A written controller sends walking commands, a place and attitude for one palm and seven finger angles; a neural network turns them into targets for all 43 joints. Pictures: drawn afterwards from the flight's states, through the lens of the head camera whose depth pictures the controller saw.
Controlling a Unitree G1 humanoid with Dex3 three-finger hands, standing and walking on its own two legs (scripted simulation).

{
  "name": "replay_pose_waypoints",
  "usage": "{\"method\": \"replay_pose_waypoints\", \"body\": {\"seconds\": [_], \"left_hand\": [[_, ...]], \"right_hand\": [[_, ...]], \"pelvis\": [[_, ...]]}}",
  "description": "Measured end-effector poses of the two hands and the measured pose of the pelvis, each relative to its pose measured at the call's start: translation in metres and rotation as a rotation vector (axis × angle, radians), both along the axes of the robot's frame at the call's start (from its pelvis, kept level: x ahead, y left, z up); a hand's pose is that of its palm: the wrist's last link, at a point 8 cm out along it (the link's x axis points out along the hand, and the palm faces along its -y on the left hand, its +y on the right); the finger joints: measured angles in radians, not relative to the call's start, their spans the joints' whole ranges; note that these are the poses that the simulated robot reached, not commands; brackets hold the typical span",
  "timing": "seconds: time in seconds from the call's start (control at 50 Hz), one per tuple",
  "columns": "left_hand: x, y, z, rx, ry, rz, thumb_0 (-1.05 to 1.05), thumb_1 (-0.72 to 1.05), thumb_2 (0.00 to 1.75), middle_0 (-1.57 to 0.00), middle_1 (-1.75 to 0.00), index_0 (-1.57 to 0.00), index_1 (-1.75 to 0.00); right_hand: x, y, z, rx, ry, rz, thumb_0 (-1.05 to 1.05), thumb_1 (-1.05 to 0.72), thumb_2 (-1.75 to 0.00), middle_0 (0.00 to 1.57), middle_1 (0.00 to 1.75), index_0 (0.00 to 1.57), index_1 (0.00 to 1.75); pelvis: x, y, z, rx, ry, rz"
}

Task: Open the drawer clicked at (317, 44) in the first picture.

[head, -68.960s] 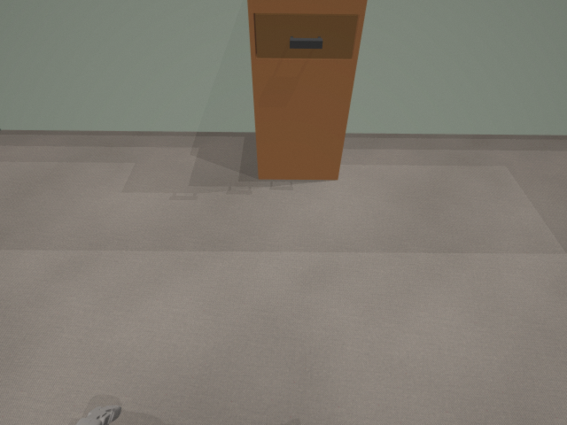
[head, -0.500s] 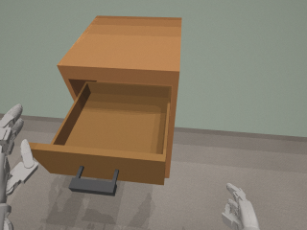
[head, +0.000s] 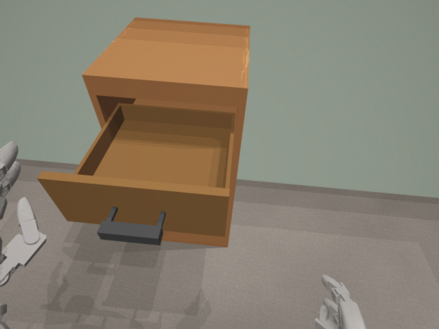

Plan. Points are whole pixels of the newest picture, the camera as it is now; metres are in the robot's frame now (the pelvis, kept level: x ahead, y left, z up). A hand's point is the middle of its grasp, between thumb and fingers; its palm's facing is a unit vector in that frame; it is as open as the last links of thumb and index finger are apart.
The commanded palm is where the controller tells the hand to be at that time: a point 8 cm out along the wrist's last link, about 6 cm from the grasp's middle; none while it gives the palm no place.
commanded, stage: step back with the hand held close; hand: left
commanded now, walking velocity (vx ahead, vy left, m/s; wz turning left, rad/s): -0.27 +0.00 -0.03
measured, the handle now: (134, 223) +0.33 +0.20 -0.02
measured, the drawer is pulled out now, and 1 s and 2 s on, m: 0.30 0.30 0.30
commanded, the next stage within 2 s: stop stepping back and stand still in 0.40 s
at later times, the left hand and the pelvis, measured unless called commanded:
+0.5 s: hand out of the picture +0.08 +0.19 +0.18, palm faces +0.31 -0.83 -0.46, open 7.4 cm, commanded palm +0.02 +0.24 +0.19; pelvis -0.12 -0.03 +0.02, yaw -2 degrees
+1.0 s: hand out of the picture -0.01 +0.21 +0.19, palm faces +0.42 -0.81 -0.40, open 7.4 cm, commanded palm -0.07 +0.25 +0.19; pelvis -0.21 -0.03 +0.01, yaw +0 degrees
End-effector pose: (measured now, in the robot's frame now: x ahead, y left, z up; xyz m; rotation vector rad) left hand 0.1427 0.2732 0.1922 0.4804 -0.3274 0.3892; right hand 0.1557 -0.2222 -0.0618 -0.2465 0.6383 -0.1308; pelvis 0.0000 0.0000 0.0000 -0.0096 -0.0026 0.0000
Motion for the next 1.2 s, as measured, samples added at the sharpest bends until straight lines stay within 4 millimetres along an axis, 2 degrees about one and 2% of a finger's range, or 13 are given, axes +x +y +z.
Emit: {"method": "replay_pose_waypoints", "body": {"seconds": [0.08, 0.18, 0.26, 0.42, 0.5, 0.6, 0.7, 0.76, 0.86, 0.92, 1.0, 1.12, 1.2], "left_hand": [[-0.012, -0.006, -0.001, -0.031, -0.001, -0.024, 0.01, 0.89, 0.89, -0.21, -0.30, -0.21, -0.30], [-0.029, 0.003, -0.004, 0.010, 0.034, -0.033, 0.01, 0.89, 0.89, -0.21, -0.30, -0.21, -0.30], [-0.047, 0.004, -0.002, 0.033, 0.075, -0.002, 0.01, 0.89, 0.89, -0.21, -0.30, -0.21, -0.30], [-0.081, -0.036, 0.005, 0.041, 0.086, -0.061, 0.01, 0.89, 0.89, -0.21, -0.30, -0.21, -0.30], [-0.095, -0.044, 0.010, 0.042, 0.110, -0.094, 0.01, 0.89, 0.89, -0.21, -0.30, -0.21, -0.30], [-0.118, -0.042, 0.001, 0.047, 0.180, -0.089, 0.01, 0.89, 0.89, -0.21, -0.30, -0.21, -0.30], [-0.147, -0.033, -0.002, 0.029, 0.144, -0.095, 0.01, 0.89, 0.89, -0.21, -0.30, -0.21, -0.30], [-0.166, -0.025, 0.002, 0.028, 0.097, -0.086, 0.01, 0.89, 0.89, -0.22, -0.30, -0.21, -0.30], [-0.191, -0.019, 0.016, 0.060, 0.044, -0.026, 0.01, 0.89, 0.89, -0.21, -0.30, -0.21, -0.30], [-0.197, -0.022, 0.017, 0.062, 0.011, -0.004, 0.01, 0.89, 0.89, -0.21, -0.30, -0.21, -0.30], [-0.197, -0.026, 0.007, 0.007, 0.022, -0.001, 0.01, 0.89, 0.89, -0.21, -0.30, -0.21, -0.30], [-0.201, -0.032, -0.010, -0.052, 0.105, -0.065, 0.01, 0.89, 0.89, -0.21, -0.30, -0.21, -0.30], [-0.207, -0.029, -0.005, -0.008, 0.109, -0.097, 0.01, 0.89, 0.89, -0.21, -0.30, -0.21, -0.30]], "right_hand": [[-0.019, -0.006, -0.004, 0.010, 0.027, -0.003, 0.01, -0.90, -0.90, 0.20, 0.30, 0.20, 0.30], [-0.048, -0.011, 0.001, -0.025, 0.034, -0.031, 0.02, -0.90, -0.90, 0.20, 0.30, 0.20, 0.30], [-0.071, -0.013, 0.002, -0.016, 0.028, -0.049, 0.02, -0.90, -0.90, 0.20, 0.30, 0.20, 0.30], [-0.111, -0.031, -0.019, 0.054, 0.067, -0.035, 0.01, -0.90, -0.90, 0.20, 0.30, 0.20, 0.30], [-0.134, -0.043, -0.010, 0.069, 0.104, -0.070, 0.02, -0.90, -0.90, 0.20, 0.30, 0.20, 0.30], [-0.157, -0.054, 0.010, 0.039, 0.065, -0.120, 0.02, -0.91, -0.90, 0.20, 0.30, 0.20, 0.30], [-0.177, -0.058, 0.018, -0.046, 0.021, -0.103, 0.02, -0.91, -0.90, 0.20, 0.30, 0.20, 0.30], [-0.191, -0.053, 0.019, -0.051, 0.028, -0.097, 0.02, -0.91, -0.90, 0.20, 0.30, 0.20, 0.30], [-0.206, -0.039, 0.014, 0.004, 0.004, -0.074, 0.02, -0.91, -0.90, 0.20, 0.30, 0.20, 0.30], [-0.212, -0.034, 0.001, 0.043, 0.018, -0.050, 0.01, -0.90, -0.90, 0.20, 0.30, 0.20, 0.30], [-0.223, -0.034, -0.011, 0.060, 0.083, -0.040, 0.01, -0.90, -0.90, 0.20, 0.30, 0.20, 0.30], [-0.245, -0.042, 0.002, 0.005, 0.119, -0.072, 0.02, -0.90, -0.90, 0.20, 0.30, 0.20, 0.30], [-0.252, -0.044, 0.011, -0.045, 0.096, -0.091, 0.02, -0.91, -0.90, 0.20, 0.30, 0.20, 0.30]], "pelvis": [[-0.018, 0.001, 0.002, 0.014, -0.004, 0.002], [-0.043, 0.005, 0.003, 0.012, -0.009, 0.003], [-0.059, -0.002, 0.007, -0.006, 0.007, 0.000], [-0.103, -0.024, 0.004, -0.022, 0.016, -0.033], [-0.123, -0.030, 0.016, 0.042, 0.029, -0.039], [-0.146, -0.032, 0.023, 0.074, 0.048, -0.045], [-0.165, -0.022, 0.015, 0.018, 0.049, -0.011], [-0.178, -0.019, 0.015, 0.035, 0.013, -0.012], [-0.187, -0.021, 0.014, 0.026, -0.014, -0.009], [-0.194, -0.026, 0.010, 0.016, -0.029, -0.013], [-0.207, -0.030, 0.009, 0.005, -0.022, -0.007], [-0.215, -0.026, 0.015, 0.017, 0.010, -0.009], [-0.217, -0.020, 0.014, 0.003, 0.006, -0.009]]}}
